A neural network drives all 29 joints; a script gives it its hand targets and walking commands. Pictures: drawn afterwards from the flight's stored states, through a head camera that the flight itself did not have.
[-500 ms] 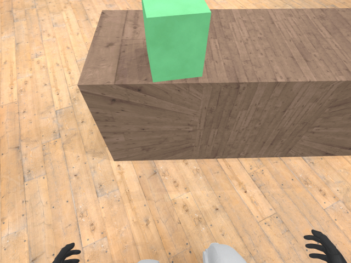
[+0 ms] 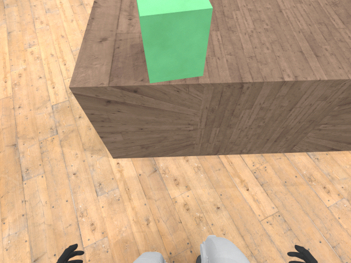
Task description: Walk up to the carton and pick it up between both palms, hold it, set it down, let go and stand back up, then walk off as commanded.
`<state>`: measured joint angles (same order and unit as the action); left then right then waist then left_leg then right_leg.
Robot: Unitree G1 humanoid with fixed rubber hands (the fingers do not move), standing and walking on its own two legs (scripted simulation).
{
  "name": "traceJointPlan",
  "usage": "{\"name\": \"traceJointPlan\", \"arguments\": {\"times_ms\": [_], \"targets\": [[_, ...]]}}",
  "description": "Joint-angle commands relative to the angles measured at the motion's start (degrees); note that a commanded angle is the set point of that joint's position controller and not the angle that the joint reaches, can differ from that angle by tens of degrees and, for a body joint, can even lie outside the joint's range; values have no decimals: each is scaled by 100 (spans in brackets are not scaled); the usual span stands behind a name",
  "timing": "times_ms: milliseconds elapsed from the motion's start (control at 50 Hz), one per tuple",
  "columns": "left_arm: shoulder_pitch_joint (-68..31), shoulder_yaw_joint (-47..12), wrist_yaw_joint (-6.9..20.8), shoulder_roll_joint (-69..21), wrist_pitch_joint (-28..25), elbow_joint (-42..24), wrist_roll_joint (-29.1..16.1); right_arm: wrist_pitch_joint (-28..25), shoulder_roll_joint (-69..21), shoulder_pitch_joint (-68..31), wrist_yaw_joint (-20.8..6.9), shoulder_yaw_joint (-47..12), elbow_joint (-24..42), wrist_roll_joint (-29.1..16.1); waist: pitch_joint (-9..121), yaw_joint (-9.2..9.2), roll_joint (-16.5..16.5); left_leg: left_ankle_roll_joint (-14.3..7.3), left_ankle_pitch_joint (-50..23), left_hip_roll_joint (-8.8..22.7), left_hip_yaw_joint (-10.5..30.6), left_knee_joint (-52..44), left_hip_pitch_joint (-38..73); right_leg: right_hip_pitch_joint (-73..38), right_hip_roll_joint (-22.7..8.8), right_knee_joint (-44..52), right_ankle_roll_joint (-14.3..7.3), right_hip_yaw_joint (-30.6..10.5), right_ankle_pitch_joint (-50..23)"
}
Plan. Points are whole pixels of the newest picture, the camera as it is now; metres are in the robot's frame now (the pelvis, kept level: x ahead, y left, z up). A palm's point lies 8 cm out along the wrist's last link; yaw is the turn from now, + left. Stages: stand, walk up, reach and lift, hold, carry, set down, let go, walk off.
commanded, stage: walk off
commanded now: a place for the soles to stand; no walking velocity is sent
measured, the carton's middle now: (171, 31) +0.81 +0.05 +0.00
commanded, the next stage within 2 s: stand in 1.72 s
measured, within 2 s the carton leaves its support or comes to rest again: neither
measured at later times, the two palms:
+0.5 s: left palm out of the picture +0.08 +0.31 -0.14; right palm out of the picture +0.04 -0.29 -0.09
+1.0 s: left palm out of the picture -0.07 +0.33 -0.11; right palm out of the picture -0.06 -0.29 -0.10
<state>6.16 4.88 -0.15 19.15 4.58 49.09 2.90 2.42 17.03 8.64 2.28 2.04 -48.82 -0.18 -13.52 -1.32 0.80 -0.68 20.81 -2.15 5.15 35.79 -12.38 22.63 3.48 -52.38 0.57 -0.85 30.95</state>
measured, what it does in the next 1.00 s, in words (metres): walks backwards: left foot, then right foot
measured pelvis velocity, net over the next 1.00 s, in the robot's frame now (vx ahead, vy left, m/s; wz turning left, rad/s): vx -0.15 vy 0.02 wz -0.01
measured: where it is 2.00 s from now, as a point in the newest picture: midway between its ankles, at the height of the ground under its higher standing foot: outside the picture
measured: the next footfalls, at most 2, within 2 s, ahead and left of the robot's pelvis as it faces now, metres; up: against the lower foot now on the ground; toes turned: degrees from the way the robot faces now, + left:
left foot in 0.44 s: +0.01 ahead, +0.14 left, +0.00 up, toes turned -5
right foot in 0.78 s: -0.03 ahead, -0.10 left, +0.00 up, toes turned +0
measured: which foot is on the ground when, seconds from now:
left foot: down 0.00-0.10, up 0.12-0.42, down 0.44-0.84, up 0.86-1.00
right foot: down 0.00-0.46, up 0.48-0.76, down 0.78-1.00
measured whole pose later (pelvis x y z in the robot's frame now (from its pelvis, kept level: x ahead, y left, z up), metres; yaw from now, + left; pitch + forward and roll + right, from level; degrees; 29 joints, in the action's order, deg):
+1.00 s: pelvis -0.15 +0.02 -0.01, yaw +0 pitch -7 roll -1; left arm 10.8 5.4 0.2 20.0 6.1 48.5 0.6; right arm 3.8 21.8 11.1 2.0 3.6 -48.8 -0.3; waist -8.2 -1.7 -0.6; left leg -0.3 29.7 -3.6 5.7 62.8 -20.4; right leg 16.6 1.1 -35.8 -1.2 0.4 12.5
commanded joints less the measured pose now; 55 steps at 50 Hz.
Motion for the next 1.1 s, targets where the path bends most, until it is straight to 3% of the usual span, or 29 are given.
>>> {"name": "traceJointPlan", "arguments": {"times_ms": [0, 40, 60, 80, 100, 140, 160, 280, 340, 400, 420, 440, 460, 480, 500, 560, 620, 640, 660, 700, 740, 780, 800, 820, 840, 860, 880, 1000, 1080], "targets": [[564, 247, -63, 1023, -303, -357, -32, -225, 1697, 290, 140, 454, 322, -24, 2011, -110, -259, -646, -5118, 1264, 905, 109, 1503, -471, -297, 2683, -253, 18, -1511], [907, 392, -129, 1462, -359, -367, -106, -253, 1883, 681, 130, 480, 395, 6, 2356, -35, -174, -256, -4179, 925, 539, 710, 855, -1806, -864, 2741, -375, -641, -4317], [940, 444, -205, 1573, -340, -400, -130, -305, 1902, 596, 96, 484, 489, -16, 2592, -144, -29, -129, -2784, 764, 308, 1145, 79, -2575, -1302, 2107, -578, -1074, -5203], [800, 379, -219, 1583, -313, -467, -166, -204, 1712, 338, 110, 416, 395, -77, 2277, -256, 524, -76, 338, 192, -35, 1963, -679, -2563, -1907, 2114, -1115, -1673, -6096], [662, 303, -176, 1427, -256, -482, -166, -125, 1557, 323, 121, 391, 307, -80, 2172, -198, 549, -13, 1397, 90, -46, 2387, -917, -2329, -1994, 2229, -1393, -1957, -5964], [204, 346, -189, 1401, -120, -668, -108, 11, 1478, 414, 52, 428, 261, -59, 1656, -49, 602, -8, 1343, 98, 100, 2938, -927, -1476, -1976, 2636, -1394, -1937, -4189], [120, 290, -198, 1308, -106, -639, -59, 48, 1418, 449, 46, 386, 429, -39, 1276, 94, 793, -46, 1267, 169, 320, 2915, -1243, -1364, -2021, 2602, -1378, -2098, -4186], [-58, 319, -267, 1558, -161, -801, -45, 17, 1538, 322, 11, 405, 373, -56, 1101, 124, 771, -11, 1147, 203, 190, 2465, -740, -566, -1828, 2922, -1271, -1984, -2940], [215, 312, -244, 1441, -83, -876, -1, -35, 1500, 700, 33, 433, 599, 4, 1333, 105, 732, -179, 1159, 317, 375, 1589, -805, -1012, -1886, 2523, -1152, -1910, -3380], [142, 322, -196, 1342, 2, -818, -40, -125, 1444, 976, 68, 456, 421, -9, 1360, 302, 205, -300, -176, 182, -172, -678, 195, -704, -1164, 1809, -667, -1158, -3561], [118, 334, -209, 1291, 4, -701, -54, -145, 1740, 974, 29, 466, 460, 20, 1310, 260, -696, -408, -1754, 619, 512, -1156, 474, -277, -614, 851, -446, -596, -2803], [254, 340, -207, 1078, -3, -803, -114, -216, 2162, 593, -4, 493, 622, 27, 893, 115, -1652, -1099, -2667, 1960, 1955, -1672, -187, 42, 58, -218, -26, 209, -626], [275, 387, -175, 1140, 12, -702, -62, -214, 2075, 123, 25, 502, 829, 50, 701, 22, -1586, -1537, -1318, 2435, 2696, -2137, -1488, -669, -82, -985, 108, -74, 231], [392, 408, -110, 1298, 13, -449, -65, -241, 1923, -367, 19, 459, 904, 31, 571, -193, -1196, -1410, -918, 2108, 2437, -2106, -1759, -961, -141, -1106, 181, -306, -64], [640, 385, -68, 1305, -53, -336, -18, -205, 1740, -416, 14, 492, 902, 105, 887, -212, -1001, -1226, -1773, 1768, 1811, -1618, -786, -391, -90, -640, 156, -253, 35], [471, 346, -52, 1113, -108, -468, 17, -181, 1654, 308, 57, 486, 493, 80, 1261, 92, -1077, -1132, -4581, 1576, 1482, -790, 1271, 780, -94, 69, 14, -10, 210], [387, 351, -26, 1098, -191, -478, -85, -229, 1834, 861, 134, 451, 308, 82, 1616, 246, -1269, -1075, -5569, 1716, 1763, -612, 2366, 1008, -107, 1029, -70, 93, -33], [568, 350, -7, 1074, -215, -473, -118, -230, 1855, 723, 145, 470, 307, 101, 1813, 137, -1357, -1128, -5537, 1735, 1629, -618, 2319, 640, -150, 1257, -108, -6, -139], [470, 392, 27, 1146, -265, -432, -164, -245, 1871, 806, 184, 425, 259, 70, 1971, 181, -812, -1134, -5119, 1853, 1803, -702, 2162, 363, -186, 1495, -153, -17, -280], [714, 421, 38, 1080, -298, -442, -183, -267, 1870, 631, 196, 406, 346, 70, 2143, -18, -633, -1075, -4839, 1940, 1828, -712, 1776, -344, -290, 2318, -215, -112, -1052], [1094, 418, 21, 1204, -285, -280, -191, -222, 1892, 409, 144, 410, 379, 30, 2241, -90, -664, -738, -3895, 1505, 1223, -565, 1168, -1189, -483, 2538, -289, -241, -2308], [941, 471, -18, 1374, -238, -307, -181, -148, 1888, 510, 102, 447, 390, -46, 2542, -93, -86, -440, -2420, 1003, 670, 75, 358, -2005, -974, 2100, -536, -777, -3144], [850, 453, 2, 1424, -208, -349, -214, -107, 1760, 202, 84, 411, 354, -78, 2117, -166, 43, -262, -1178, 426, 311, 722, 116, -1355, -1352, 2454, -877, -1284, -2787], [457, 369, 9, 1408, -134, -471, -202, -14, 1530, 222, 87, 391, 317, -47, 1378, -103, 992, -33, 916, -200, -123, 2015, -127, -305, -1841, 3195, -1288, -1974, -2436], [210, 361, 35, 1343, -86, -554, -144, 76, 1390, 250, 116, 394, 336, 5, 1098, -18, 1157, 10, 1297, -309, -15, 2897, -415, 146, -1924, 3473, -1499, -2330, -1800], [-268, 373, 47, 1287, -67, -748, -206, 124, 1319, 422, 114, 404, 378, 17, 843, 73, 1384, 19, 1087, -170, 77, 3346, -533, 421, -1920, 3836, -1408, -2254, -824], [-656, 380, -9, 1410, -91, -908, -214, 83, 1364, 528, 49, 398, 434, -11, 889, 209, 1305, 30, 957, -99, 253, 3698, -567, 429, -2110, 4005, -1451, -2371, -340], [145, 320, -94, 1505, -56, -847, -243, -17, 1343, 843, 9, 385, 589, -37, 899, 165, 1033, -122, 1403, 184, 423, 2006, -591, -104, -2072, 3801, -1403, -2411, 162], [548, 276, 10, 1461, 24, -841, -228, -195, 1076, 1547, 43, 342, 515, -2, 1020, 130, 266, -322, 412, 120, -70, -1400, 252, -512, -1406, 2778, -767, -1142, -531]]}}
